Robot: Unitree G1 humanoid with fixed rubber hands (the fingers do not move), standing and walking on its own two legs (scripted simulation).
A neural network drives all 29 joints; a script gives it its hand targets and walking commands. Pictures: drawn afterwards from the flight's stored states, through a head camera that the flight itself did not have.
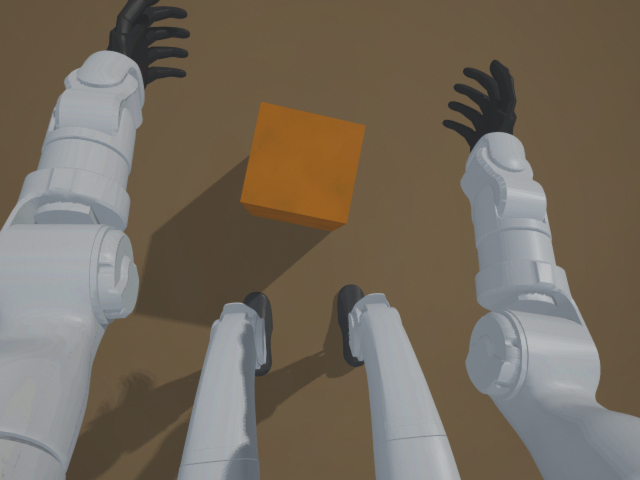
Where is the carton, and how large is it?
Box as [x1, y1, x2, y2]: [240, 102, 365, 230]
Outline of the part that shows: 261,102 240,202 253,215 328,230 333,230 346,223 365,125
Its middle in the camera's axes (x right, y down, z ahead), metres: -0.05 -0.14 +0.87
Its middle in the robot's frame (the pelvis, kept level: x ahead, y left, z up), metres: +0.51 -0.02 -0.52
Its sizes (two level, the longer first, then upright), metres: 0.210 0.200 0.250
